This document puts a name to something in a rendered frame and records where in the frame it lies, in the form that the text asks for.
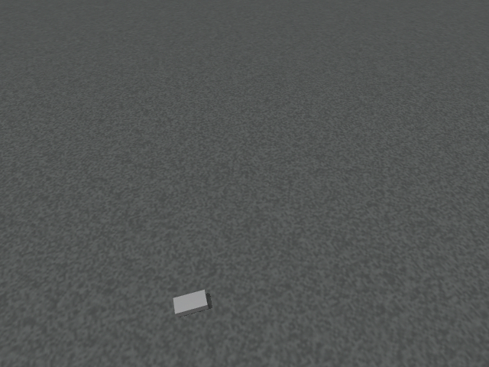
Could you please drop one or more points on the small box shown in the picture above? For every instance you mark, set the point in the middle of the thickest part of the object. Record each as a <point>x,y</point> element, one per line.
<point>190,303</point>

